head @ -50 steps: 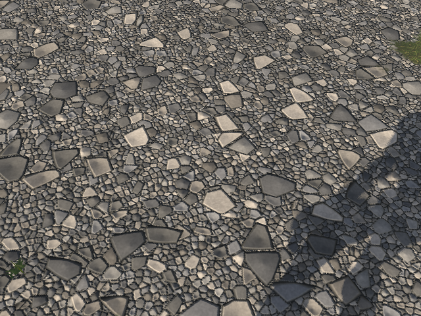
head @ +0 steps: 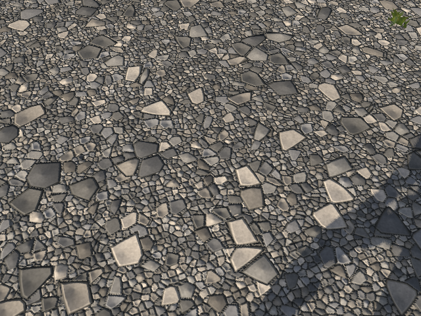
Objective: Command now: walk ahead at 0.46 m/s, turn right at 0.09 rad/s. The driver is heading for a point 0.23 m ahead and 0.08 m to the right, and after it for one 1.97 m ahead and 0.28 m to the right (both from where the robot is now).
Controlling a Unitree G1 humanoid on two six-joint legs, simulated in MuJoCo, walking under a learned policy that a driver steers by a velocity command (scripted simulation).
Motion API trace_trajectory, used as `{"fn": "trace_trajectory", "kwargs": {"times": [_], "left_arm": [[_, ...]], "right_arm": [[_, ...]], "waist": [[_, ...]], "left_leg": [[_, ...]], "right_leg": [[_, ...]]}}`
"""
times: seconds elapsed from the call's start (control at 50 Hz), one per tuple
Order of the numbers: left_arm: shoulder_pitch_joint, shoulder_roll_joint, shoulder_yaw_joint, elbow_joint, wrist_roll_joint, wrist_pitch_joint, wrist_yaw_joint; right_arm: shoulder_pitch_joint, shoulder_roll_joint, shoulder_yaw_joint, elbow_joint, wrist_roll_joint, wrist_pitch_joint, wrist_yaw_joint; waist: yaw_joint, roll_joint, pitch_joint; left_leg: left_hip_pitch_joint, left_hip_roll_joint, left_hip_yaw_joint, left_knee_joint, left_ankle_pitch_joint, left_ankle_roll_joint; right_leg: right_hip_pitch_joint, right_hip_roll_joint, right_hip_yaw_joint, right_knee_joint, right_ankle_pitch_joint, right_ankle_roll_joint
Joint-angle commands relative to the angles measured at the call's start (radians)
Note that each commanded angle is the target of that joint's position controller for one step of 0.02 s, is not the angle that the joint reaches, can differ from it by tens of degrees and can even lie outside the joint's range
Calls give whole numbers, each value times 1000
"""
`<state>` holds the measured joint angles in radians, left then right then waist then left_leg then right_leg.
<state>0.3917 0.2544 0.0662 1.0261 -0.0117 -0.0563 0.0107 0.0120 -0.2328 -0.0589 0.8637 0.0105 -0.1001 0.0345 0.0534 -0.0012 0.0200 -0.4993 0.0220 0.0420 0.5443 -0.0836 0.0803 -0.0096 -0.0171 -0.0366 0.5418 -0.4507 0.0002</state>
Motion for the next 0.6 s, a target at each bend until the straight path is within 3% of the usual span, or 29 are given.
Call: {"fn": "trace_trajectory", "kwargs": {"times": [0.02,0.04,0.06,0.08,0.1,0.14,0.18,0.26,0.36,0.44,0.46,0.48,0.5,0.52,0.54,0.56,0.58,0.6], "left_arm": [[63,35,-14,-59,-10,-50,-10],[-18,116,9,-79,-37,-61,-10],[-65,122,11,-88,-38,-59,-2],[-86,108,18,-85,-25,-46,9],[-63,97,26,-77,-18,-26,15],[-24,49,25,-70,-16,8,18],[-59,47,30,-106,-8,25,20],[-156,40,28,-165,2,34,3],[-269,53,31,-239,3,51,-23],[-269,74,42,-284,-2,57,-46],[-218,84,50,-276,-1,52,-47],[-141,146,73,-265,6,46,-37],[-78,273,106,-271,19,47,-12],[-91,289,98,-292,35,48,-9],[-105,227,78,-306,26,42,-19],[-177,197,70,-323,17,35,-16],[-231,181,67,-332,2,36,-12],[-265,164,62,-340,-5,41,-3]], "right_arm": [[433,-238,-66,63,-10,3,-13],[333,-185,-48,43,-11,-2,-17],[241,-145,-34,19,-17,-4,-18],[178,-105,-22,17,-21,-9,-13],[147,-79,-15,21,-29,-14,-12],[139,-86,-16,34,-42,-16,-17],[129,-127,-25,38,-43,-13,-36],[111,-155,-30,34,-31,16,-75],[143,-186,-41,44,-11,56,-89],[121,-205,-53,26,11,87,-93],[108,-203,-54,19,17,93,-96],[154,-191,-52,26,11,94,-93],[144,-147,-37,-14,-29,87,-85],[134,-110,-21,-55,-42,79,-72],[103,-144,-32,-44,-19,73,-56],[70,-148,-34,-50,8,74,-54],[67,-146,-38,-36,1,80,-64],[59,-170,-47,-37,-14,89,-77]], "waist": [[-174,244,-411],[-162,180,-253],[-123,102,-180],[-88,54,-116],[-51,77,-95],[-20,96,-78],[-4,91,-58],[-23,88,-65],[-68,77,-51],[-50,93,-47],[-18,79,-71],[10,5,-125],[5,-215,-198],[-24,-303,-317],[5,-148,-336],[-16,-98,-253],[-42,-25,-180],[-55,-37,-151]], "left_leg": [[897,401,-760,-229,-94,268],[754,375,-580,-218,49,215],[600,341,-410,-215,233,178],[463,295,-284,-235,368,149],[378,262,-197,-255,420,121],[285,243,-108,-289,513,125],[271,247,-45,-311,573,139],[306,223,72,-319,516,118],[424,264,95,-269,443,113],[488,292,87,-120,485,72],[475,264,115,-21,527,39],[411,193,147,150,458,-24],[147,87,179,457,30,-105],[-109,-82,40,718,-631,-144],[-139,-36,-111,783,-609,-126],[-170,-10,-115,764,-526,-111],[-172,13,-109,687,-448,-114],[-143,27,-110,617,-393,-118]], "right_leg": [[-670,70,152,775,-126,-21],[-730,21,174,834,-94,-34],[-690,-34,146,799,-19,-35],[-636,-64,132,727,23,-27],[-566,-92,135,670,53,-27],[-494,-80,117,637,104,-20],[-535,-75,111,571,177,-5],[-521,-78,61,330,363,7],[-525,-63,15,176,347,-6],[-494,-25,-29,71,219,-53],[-403,7,-53,-27,291,-76],[-237,10,6,-120,534,-120],[-3,-198,300,-86,1059,-223],[158,-380,615,-119,1102,-441],[114,-352,559,-148,978,-412],[35,-296,451,-159,854,-350],[-53,-239,383,-178,721,-288],[-123,-209,355,-196,625,-259]]}}
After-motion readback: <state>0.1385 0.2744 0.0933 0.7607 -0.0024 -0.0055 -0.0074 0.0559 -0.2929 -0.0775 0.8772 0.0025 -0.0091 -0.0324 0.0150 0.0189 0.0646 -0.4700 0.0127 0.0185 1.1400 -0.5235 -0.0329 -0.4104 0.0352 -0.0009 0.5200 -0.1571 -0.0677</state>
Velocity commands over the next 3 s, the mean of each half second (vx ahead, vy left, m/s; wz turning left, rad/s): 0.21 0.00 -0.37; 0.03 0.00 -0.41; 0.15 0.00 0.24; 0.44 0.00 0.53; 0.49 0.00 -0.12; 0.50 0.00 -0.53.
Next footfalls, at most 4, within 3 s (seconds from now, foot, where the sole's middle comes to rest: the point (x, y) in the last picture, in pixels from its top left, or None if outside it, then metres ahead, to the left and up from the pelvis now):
0.48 right None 0.26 -0.12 -0.76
0.92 left None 0.31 0.11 -0.76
1.20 right None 0.17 -0.12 -0.76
1.56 left None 0.40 0.12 -0.76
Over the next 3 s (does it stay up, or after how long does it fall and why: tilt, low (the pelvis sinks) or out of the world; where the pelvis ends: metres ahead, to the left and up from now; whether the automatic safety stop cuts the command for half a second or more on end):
stays up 1.04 0.00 0.00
